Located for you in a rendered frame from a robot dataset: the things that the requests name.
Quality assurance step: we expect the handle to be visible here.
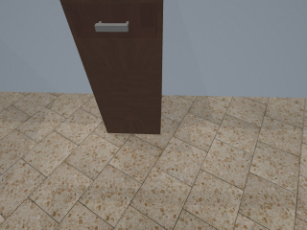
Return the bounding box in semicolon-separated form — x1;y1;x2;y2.
94;21;129;33

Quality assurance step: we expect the cabinet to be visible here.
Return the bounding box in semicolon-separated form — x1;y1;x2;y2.
60;0;163;135

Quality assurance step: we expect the drawer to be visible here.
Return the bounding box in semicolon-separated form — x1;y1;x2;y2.
66;2;157;39

